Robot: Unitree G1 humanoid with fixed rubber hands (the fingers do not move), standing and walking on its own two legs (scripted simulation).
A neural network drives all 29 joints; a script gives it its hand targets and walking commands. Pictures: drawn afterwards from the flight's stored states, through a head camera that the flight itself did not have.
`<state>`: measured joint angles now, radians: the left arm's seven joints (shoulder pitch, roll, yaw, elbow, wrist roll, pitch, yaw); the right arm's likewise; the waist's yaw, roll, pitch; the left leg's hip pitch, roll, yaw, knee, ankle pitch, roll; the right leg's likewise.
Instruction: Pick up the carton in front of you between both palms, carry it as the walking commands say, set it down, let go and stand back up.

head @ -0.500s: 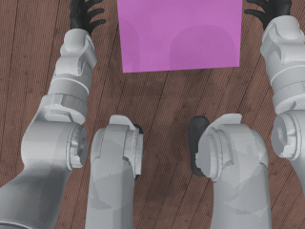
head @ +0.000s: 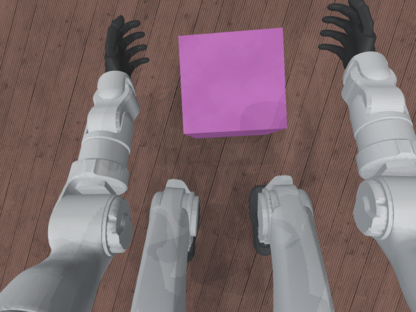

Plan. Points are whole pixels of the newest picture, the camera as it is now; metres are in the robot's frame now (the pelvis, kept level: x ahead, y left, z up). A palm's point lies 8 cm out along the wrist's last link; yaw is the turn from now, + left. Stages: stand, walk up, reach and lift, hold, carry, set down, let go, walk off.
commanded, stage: set down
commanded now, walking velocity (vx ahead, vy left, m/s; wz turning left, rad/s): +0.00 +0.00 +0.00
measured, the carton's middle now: (230, 94) +0.50 -0.03 -0.34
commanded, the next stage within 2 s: let go in 0.54 s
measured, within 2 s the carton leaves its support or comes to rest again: neither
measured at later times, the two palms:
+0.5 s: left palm (57, 28) +0.51 +0.16 +0.04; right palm out of the picture +0.51 -0.24 +0.03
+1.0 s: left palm out of the picture +0.41 +0.20 +0.16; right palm out of the picture +0.40 -0.25 +0.15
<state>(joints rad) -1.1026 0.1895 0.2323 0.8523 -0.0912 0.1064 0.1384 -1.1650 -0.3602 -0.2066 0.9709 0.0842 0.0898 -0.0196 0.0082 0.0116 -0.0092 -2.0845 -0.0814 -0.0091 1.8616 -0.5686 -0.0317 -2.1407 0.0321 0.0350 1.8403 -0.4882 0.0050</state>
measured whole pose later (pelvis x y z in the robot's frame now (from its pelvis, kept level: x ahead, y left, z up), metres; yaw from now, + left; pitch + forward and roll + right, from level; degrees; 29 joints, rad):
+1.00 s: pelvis +0.09 -0.01 +0.26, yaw -2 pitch +31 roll +1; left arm -0.30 0.16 0.16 0.59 0.03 0.03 -0.03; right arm -0.33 -0.21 -0.17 0.61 -0.04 0.04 0.04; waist 0.01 0.01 -0.10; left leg -1.00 -0.04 -0.05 0.82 -0.35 -0.01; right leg -1.05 0.04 0.05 0.82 -0.30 -0.01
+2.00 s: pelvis +0.14 +0.00 +0.30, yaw -6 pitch +2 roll -1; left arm 0.30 0.26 0.03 0.67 0.03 -0.06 0.00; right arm 0.28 -0.27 -0.04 0.62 -0.04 -0.04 -0.02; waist -0.01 0.01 -0.04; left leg -0.21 0.01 0.02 0.55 -0.38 0.00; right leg -0.27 0.06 0.09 0.54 -0.31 0.00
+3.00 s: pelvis +0.15 +0.00 +0.29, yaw -13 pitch +2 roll +1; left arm 0.31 0.25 0.00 0.78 0.02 0.01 0.04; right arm 0.40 -0.27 0.00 0.78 -0.03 0.03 -0.05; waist -0.03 0.00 -0.04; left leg -0.18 0.04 0.14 0.60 -0.44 0.00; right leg -0.32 0.09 0.18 0.67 -0.37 -0.01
